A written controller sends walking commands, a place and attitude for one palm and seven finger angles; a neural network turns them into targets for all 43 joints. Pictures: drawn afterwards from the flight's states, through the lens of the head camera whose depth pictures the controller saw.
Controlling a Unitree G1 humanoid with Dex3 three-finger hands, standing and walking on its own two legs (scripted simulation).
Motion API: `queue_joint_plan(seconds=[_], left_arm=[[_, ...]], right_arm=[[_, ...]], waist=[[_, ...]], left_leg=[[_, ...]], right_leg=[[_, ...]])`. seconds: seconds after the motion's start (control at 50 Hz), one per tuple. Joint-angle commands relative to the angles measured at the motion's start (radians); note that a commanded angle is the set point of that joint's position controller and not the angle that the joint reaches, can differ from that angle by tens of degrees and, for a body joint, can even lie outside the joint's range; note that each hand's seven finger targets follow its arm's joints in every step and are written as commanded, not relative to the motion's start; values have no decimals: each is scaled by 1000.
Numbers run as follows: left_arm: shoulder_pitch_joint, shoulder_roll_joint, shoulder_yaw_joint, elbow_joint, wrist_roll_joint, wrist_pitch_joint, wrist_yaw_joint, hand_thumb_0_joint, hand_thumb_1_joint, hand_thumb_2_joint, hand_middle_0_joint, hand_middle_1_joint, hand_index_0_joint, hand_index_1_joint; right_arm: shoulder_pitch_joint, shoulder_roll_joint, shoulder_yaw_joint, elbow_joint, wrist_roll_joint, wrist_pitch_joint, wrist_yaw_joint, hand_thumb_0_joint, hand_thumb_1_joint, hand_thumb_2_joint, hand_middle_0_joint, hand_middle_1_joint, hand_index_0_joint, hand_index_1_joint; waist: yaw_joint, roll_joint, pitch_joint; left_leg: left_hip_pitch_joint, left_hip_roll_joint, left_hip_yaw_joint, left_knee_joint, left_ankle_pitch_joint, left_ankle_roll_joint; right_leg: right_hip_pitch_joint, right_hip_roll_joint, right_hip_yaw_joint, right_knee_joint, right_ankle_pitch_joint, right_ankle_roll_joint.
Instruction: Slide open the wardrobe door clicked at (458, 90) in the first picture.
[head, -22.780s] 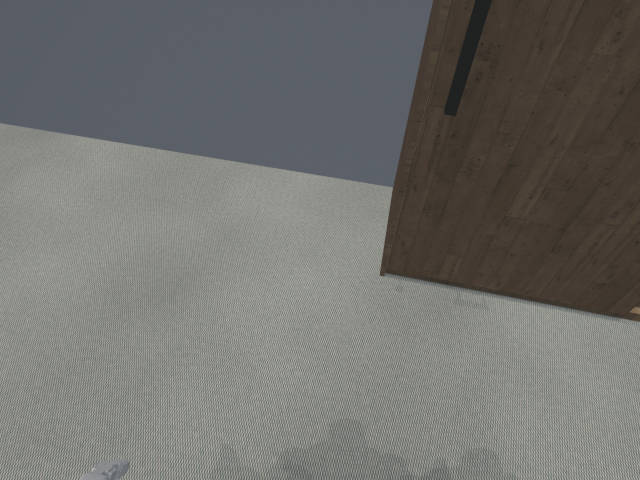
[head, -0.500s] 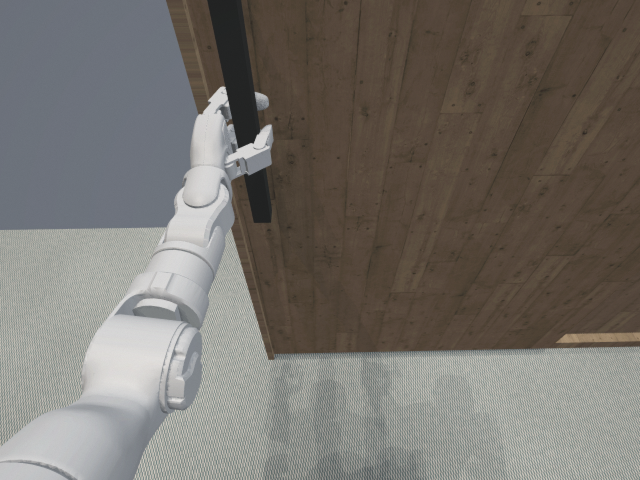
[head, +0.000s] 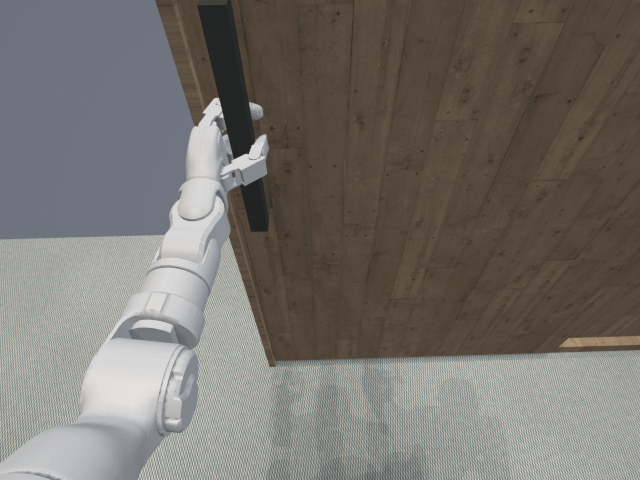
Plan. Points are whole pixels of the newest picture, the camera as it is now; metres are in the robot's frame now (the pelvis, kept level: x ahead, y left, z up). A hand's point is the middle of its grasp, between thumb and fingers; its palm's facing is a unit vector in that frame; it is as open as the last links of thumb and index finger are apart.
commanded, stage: grip the handle and tug to test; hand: left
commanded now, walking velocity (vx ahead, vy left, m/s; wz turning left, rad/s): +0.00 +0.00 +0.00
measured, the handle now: (244, 131) +0.52 +0.09 +0.16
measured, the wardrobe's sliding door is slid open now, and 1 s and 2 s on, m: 0.00 0.00 0.02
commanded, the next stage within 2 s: tug the door sideways, standing still in 0.10 s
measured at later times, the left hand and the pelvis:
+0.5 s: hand (257, 157) +0.47 +0.07 +0.16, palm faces +0.03 -1.00 -0.01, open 6.2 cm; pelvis +0.02 -0.01 +0.00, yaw +3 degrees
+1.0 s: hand (261, 159) +0.47 +0.07 +0.16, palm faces +0.05 -1.00 -0.05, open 6.4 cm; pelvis -0.01 +0.00 +0.00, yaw +3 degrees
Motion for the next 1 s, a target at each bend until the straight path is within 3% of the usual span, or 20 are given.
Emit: queue_joint_plan(seconds=[0.0,0.02,0.06,0.1,0.18,0.2,0.22,0.3,0.34,0.38,0.42,0.52,0.64,0.7,0.84,0.98], left_arm=[[-325,4,-71,-322,1,-50,-42,0,900,900,-450,-1400,-450,-1400],[-298,32,-42,-347,0,-43,-39,0,900,900,-450,-1400,-450,-1400],[-227,1,-61,-417,-4,-22,-43,0,900,900,-450,-1400,-450,-1400],[-209,-20,-92,-456,1,-3,-42,0,900,900,-450,-1400,-450,-1400],[-179,21,-52,-541,3,46,-36,0,900,900,-450,-1400,-450,-1400],[-194,48,-39,-532,5,57,-31,0,900,900,-450,-1400,-450,-1400],[-269,48,-45,-533,10,67,-29,0,900,900,-450,-1400,-450,-1400],[-447,34,-68,-469,29,99,-7,0,900,900,-450,-1400,-450,-1400],[-430,-20,-92,-428,29,108,-4,0,900,900,-450,-1400,-450,-1400],[-440,-58,-116,-414,27,106,-1,0,900,900,-450,-1400,-450,-1400],[-449,-85,-135,-403,21,96,0,0,900,900,-450,-1400,-450,-1400],[-515,-153,-194,-343,14,56,-5,0,900,900,-450,-1400,-450,-1400],[-607,-205,-247,-298,13,3,-7,0,900,900,-450,-1400,-450,-1400],[-630,-243,-281,-259,16,-20,1,0,900,900,-450,-1400,-450,-1400],[-673,-245,-278,-194,2,-54,8,0,900,900,-450,-1400,-450,-1400],[-716,-247,-275,-164,2,-80,16,0,900,900,-450,-1400,-450,-1400]], right_arm=[[0,-120,-41,-121,3,-30,-2,0,-900,-900,200,300,200,300],[-7,-121,-43,-123,6,-29,-2,0,-900,-900,200,300,200,300],[-26,-113,-43,-140,7,-29,4,0,-900,-900,200,300,200,300],[-23,-112,-44,-140,6,-24,3,0,-900,-900,200,300,200,300],[-35,-112,-44,-149,3,-16,2,0,-900,-900,200,300,200,300],[-30,-120,-43,-147,1,-8,-4,0,-900,-900,200,300,200,300],[-35,-115,-40,-140,2,-4,-9,0,-900,-900,200,300,200,300],[-19,-111,-38,-102,-4,17,-22,0,-900,-900,200,300,200,300],[-23,-102,-36,-97,-6,16,-20,0,-900,-900,200,300,200,300],[-19,-99,-37,-89,-9,17,-20,0,-900,-900,200,300,200,300],[-13,-100,-39,-87,-13,16,-17,0,-900,-900,200,300,200,300],[-19,-101,-37,-83,-15,5,-11,0,-900,-900,200,300,200,300],[-9,-101,-36,-66,-17,-18,-1,0,-900,-900,200,300,200,300],[13,-103,-38,-48,-19,-31,4,0,-900,-900,200,300,200,300],[31,-109,-38,-21,-20,-68,9,0,-900,-900,200,300,200,300],[49,-109,-37,2,-21,-97,11,0,-900,-900,200,300,200,300]], waist=[[17,-89,-376],[27,-84,-382],[41,-63,-390],[37,-76,-381],[47,-84,-385],[42,-112,-373],[19,-102,-360],[-25,-69,-300],[-24,-47,-304],[-29,-35,-335],[-33,-61,-359],[-54,-104,-352],[-63,-42,-375],[-76,-53,-360],[-81,-71,-351],[-84,-35,-354]], left_leg=[[250,-37,-20,-2,481,39],[261,-34,-20,-2,503,40],[278,-35,-11,1,548,40],[289,-31,-13,-1,596,40],[305,-30,-9,-6,640,41],[290,-35,-9,-7,626,43],[296,-35,-8,-10,619,45],[310,-36,-24,-1,595,45],[322,-39,-31,6,596,42],[344,-40,-37,22,649,41],[352,-41,-44,30,676,42],[337,-45,-57,24,557,42],[356,-46,-72,36,515,35],[354,-38,-90,34,489,30],[315,-42,-87,27,389,27],[317,-39,-91,28,374,20]], right_leg=[[158,20,2,-25,591,15],[158,21,6,-23,607,16],[178,20,7,-22,653,17],[197,15,3,-24,683,19],[221,15,4,-28,746,23],[242,12,5,-33,759,23],[222,12,8,-37,771,27],[152,13,7,-51,695,25],[117,16,5,-46,671,23],[112,12,2,-34,700,23],[112,12,-1,-23,719,26],[79,15,-4,-28,624,24],[19,19,-6,-16,551,17],[-11,21,-14,-17,490,15],[-40,28,-12,-16,429,15],[-68,29,-13,-10,393,12]])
